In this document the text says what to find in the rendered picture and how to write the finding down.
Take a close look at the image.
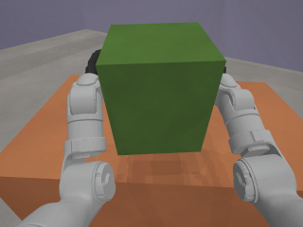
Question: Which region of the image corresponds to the left robot hand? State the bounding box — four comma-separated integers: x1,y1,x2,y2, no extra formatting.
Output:
85,49,101,76

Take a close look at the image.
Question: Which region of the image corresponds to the left robot forearm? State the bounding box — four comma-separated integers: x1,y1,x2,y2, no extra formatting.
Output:
59,73,107,195

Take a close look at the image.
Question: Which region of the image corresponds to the left robot upper arm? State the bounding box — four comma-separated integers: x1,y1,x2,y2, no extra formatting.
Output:
14,161,116,227

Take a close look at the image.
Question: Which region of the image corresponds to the right robot upper arm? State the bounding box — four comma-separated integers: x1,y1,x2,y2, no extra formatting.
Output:
233,154,303,227

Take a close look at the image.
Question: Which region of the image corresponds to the pedestal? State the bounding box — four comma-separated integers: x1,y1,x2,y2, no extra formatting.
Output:
0,75,303,227

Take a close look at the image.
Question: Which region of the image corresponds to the carton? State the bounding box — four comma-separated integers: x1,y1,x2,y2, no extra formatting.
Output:
96,22,226,156

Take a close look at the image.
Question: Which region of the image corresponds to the right robot forearm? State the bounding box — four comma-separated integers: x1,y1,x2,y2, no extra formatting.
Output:
214,73,297,191

